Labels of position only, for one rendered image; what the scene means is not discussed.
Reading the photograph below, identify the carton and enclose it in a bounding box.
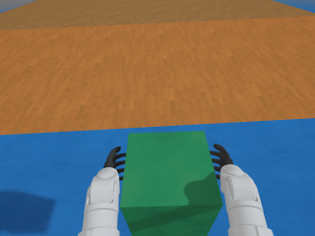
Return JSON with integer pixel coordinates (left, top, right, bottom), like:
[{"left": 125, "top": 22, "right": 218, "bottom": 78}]
[{"left": 120, "top": 131, "right": 223, "bottom": 236}]

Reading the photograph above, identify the left robot forearm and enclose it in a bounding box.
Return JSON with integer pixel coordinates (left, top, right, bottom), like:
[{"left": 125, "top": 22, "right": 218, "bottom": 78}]
[{"left": 78, "top": 167, "right": 120, "bottom": 236}]

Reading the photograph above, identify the right robot forearm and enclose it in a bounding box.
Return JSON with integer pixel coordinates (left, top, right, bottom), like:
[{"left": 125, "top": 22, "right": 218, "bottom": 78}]
[{"left": 220, "top": 164, "right": 274, "bottom": 236}]

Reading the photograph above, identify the robot left hand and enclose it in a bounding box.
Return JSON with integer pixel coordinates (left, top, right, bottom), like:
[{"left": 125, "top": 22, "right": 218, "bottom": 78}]
[{"left": 103, "top": 147, "right": 126, "bottom": 181}]

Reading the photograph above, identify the robot right hand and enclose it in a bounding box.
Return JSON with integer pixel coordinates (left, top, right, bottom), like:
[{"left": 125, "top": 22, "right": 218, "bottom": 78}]
[{"left": 210, "top": 144, "right": 233, "bottom": 180}]

